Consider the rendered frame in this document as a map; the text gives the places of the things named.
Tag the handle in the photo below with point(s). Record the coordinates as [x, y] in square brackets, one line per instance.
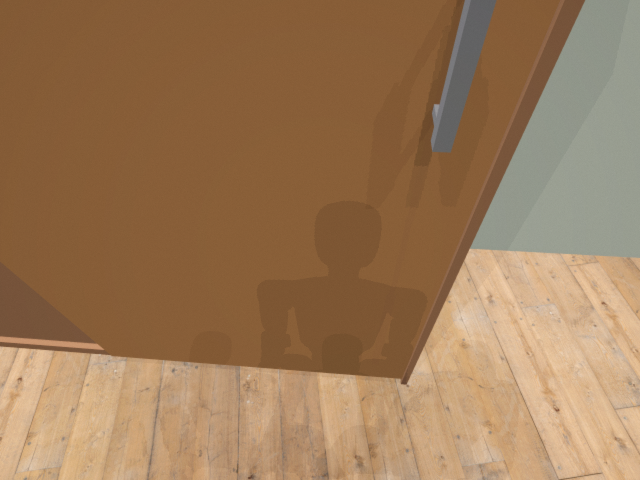
[471, 33]

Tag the wardrobe door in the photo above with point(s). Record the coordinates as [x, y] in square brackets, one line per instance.
[247, 182]
[25, 314]

